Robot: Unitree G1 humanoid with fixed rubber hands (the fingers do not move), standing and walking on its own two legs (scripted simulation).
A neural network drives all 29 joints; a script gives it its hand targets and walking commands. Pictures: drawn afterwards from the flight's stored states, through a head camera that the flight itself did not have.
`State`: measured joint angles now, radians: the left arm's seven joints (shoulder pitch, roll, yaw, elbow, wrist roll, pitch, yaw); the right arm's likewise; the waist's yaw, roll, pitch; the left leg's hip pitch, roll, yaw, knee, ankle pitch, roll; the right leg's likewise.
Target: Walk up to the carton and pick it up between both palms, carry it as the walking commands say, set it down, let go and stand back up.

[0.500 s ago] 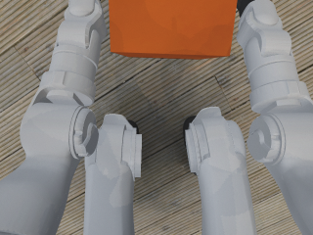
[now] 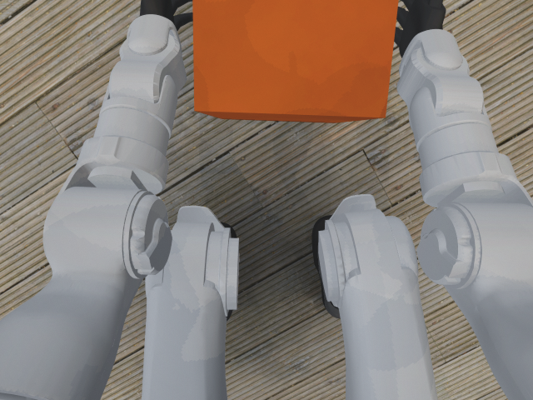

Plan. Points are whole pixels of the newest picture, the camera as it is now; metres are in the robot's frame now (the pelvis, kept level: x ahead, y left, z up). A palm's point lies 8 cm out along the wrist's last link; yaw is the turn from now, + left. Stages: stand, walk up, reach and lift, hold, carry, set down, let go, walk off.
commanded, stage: set down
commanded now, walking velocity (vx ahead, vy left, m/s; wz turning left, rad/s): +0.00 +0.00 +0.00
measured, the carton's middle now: (287, 21) +0.55 -0.03 -0.24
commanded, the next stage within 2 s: none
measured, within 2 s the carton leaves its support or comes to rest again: neither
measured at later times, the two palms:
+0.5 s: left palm (143, 31) +0.53 +0.14 -0.18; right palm (435, 44) +0.50 -0.20 -0.18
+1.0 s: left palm out of the picture +0.55 +0.16 -0.12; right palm (489, 9) +0.52 -0.22 -0.12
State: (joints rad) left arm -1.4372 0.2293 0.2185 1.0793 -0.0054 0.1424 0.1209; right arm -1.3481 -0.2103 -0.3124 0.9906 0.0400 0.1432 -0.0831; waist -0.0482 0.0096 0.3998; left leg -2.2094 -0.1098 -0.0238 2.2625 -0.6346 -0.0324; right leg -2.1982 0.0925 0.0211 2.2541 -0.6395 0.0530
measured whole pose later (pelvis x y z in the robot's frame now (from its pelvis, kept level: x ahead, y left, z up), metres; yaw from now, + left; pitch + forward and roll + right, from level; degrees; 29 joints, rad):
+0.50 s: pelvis -0.01 +0.00 +0.01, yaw +0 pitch +32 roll +0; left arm -1.46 0.36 0.04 1.06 -0.20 0.08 0.14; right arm -1.38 -0.32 -0.17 1.01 0.21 0.06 -0.14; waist -0.05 -0.01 0.52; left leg -2.16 -0.09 -0.02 2.21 -0.60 -0.03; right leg -2.16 0.08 0.01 2.21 -0.60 0.04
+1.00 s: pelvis -0.01 +0.00 +0.03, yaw +0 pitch +29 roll +0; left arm -1.40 0.42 0.07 0.89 -0.22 0.18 0.14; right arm -1.35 -0.36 -0.16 0.85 0.22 0.16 -0.15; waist -0.05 0.00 0.52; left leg -2.04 -0.06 -0.01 2.17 -0.62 -0.02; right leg -2.05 0.06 0.00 2.16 -0.61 0.02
